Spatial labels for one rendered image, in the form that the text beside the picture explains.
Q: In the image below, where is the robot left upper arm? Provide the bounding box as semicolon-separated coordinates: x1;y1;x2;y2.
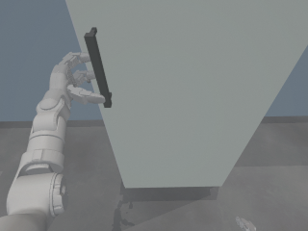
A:
0;172;69;231

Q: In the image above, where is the robot right hand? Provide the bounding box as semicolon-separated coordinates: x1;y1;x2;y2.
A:
235;216;256;231

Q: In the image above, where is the robot left hand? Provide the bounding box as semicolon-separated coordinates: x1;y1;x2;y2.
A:
49;52;106;105

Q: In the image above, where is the left robot forearm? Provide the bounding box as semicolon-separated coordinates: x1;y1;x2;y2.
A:
6;89;72;215

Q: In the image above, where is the handle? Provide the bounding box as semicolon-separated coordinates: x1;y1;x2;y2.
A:
84;27;112;108

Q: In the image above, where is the fridge door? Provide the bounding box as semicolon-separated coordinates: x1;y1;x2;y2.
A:
66;0;308;189

